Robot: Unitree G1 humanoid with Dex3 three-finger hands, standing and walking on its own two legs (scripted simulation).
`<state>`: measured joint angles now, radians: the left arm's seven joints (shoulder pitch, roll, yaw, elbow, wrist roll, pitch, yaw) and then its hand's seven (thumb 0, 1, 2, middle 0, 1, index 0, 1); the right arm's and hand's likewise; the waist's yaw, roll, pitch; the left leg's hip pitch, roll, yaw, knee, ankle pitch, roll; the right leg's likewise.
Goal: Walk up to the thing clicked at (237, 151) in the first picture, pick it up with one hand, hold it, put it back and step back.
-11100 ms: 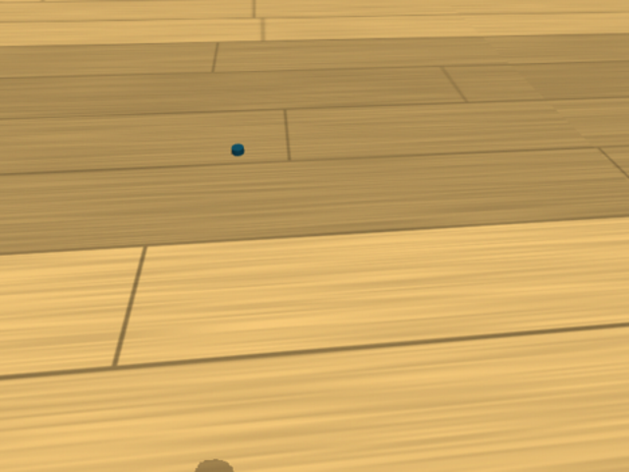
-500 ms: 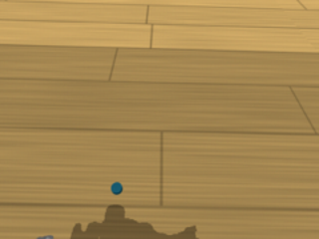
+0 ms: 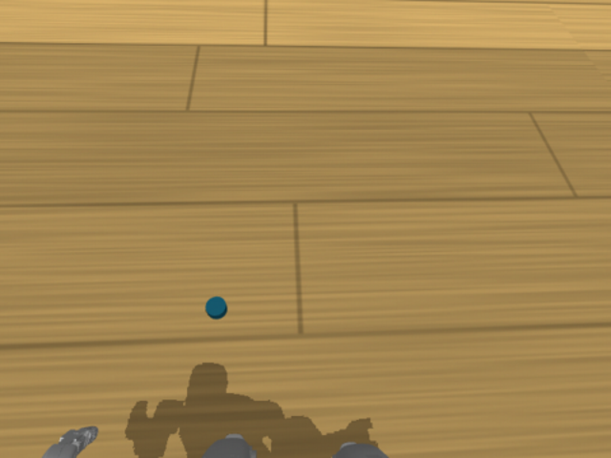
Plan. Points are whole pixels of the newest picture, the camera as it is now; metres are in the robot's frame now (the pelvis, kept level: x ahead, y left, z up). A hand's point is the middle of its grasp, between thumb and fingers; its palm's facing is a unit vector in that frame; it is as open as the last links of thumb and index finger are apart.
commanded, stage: walk up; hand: left
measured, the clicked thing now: (216, 307) +0.58 +0.27 -0.74
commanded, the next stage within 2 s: stand in 1.80 s
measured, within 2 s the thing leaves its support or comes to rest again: neither
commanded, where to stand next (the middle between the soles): +0.20 +0.00 m, yaw +2 degrees
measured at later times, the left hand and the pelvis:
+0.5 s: hand out of the picture -0.04 +0.27 -0.14, palm faces +0.08 -0.92 -0.38, open 7.4 cm; pelvis -0.14 -0.01 +0.00, yaw +3 degrees
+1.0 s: hand out of the picture -0.18 +0.24 -0.13, palm faces +0.06 -0.92 -0.39, open 7.4 cm; pelvis -0.22 -0.03 +0.01, yaw +2 degrees
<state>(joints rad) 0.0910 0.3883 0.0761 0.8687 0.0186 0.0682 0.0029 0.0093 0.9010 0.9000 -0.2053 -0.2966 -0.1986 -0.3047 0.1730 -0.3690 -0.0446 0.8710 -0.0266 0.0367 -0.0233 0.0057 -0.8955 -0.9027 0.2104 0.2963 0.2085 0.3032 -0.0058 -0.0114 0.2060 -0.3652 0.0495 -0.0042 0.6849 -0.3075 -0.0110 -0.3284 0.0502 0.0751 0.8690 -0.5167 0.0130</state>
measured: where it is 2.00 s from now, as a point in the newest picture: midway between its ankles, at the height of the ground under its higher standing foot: outside the picture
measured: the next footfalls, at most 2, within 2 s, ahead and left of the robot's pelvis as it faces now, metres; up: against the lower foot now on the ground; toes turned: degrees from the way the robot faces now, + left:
right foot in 0.04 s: +0.00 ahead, -0.12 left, +0.00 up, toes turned +3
left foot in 0.40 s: -0.15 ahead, +0.10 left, +0.00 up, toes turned +1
